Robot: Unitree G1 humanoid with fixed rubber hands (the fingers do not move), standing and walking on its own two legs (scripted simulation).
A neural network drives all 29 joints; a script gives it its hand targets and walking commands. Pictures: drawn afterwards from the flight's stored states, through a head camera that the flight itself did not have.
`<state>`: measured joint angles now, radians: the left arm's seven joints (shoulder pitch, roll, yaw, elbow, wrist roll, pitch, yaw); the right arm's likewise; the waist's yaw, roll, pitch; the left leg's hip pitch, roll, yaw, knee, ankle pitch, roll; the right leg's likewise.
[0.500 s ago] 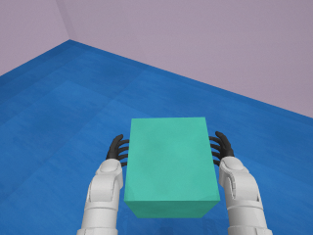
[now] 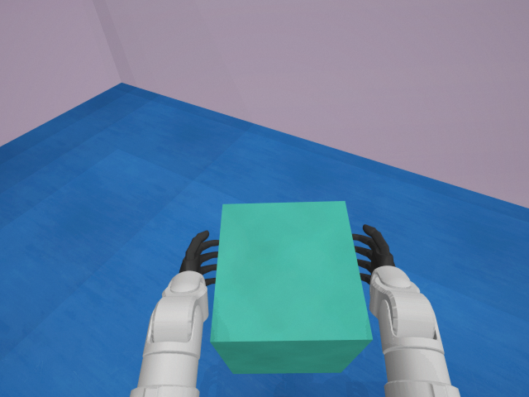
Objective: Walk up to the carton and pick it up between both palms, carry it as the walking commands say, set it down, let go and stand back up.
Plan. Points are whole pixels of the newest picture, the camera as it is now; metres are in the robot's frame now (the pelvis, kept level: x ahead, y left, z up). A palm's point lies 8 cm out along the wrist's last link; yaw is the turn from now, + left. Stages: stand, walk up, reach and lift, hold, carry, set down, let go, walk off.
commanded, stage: carry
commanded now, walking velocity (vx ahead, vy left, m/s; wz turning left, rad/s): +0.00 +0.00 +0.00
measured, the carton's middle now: (285, 293) +0.29 +0.00 -0.04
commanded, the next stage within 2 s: hold in 1.00 s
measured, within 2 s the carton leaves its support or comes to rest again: neither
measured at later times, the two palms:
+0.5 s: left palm (206, 283) +0.28 +0.12 +0.02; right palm (391, 283) +0.28 -0.17 +0.02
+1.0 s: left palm (211, 283) +0.28 +0.12 +0.02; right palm (397, 281) +0.28 -0.17 +0.03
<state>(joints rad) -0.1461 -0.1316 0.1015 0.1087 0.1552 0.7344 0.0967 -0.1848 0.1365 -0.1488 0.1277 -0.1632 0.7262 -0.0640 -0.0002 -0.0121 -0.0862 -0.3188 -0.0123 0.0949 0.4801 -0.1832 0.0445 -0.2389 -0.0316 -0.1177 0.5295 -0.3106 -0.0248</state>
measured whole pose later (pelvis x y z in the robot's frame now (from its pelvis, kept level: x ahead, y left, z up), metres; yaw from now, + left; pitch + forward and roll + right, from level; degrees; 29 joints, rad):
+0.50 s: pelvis +0.00 -0.02 +0.00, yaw +0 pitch +1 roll +0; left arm -0.19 -0.14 0.14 0.26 0.18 0.66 0.08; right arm -0.20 0.13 -0.17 0.25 -0.20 0.65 -0.06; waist 0.00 0.00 -0.07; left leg -0.32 0.02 0.08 0.48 -0.18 0.02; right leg -0.23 0.00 -0.13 0.52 -0.30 -0.05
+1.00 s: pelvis +0.00 -0.02 +0.00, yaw -1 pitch +1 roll +1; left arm -0.15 -0.13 0.12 0.19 0.16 0.63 0.09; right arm -0.18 0.14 -0.15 0.19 -0.17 0.63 -0.07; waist 0.00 -0.02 -0.06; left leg -0.32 0.03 0.10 0.51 -0.19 0.01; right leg -0.24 0.00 -0.12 0.54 -0.31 -0.06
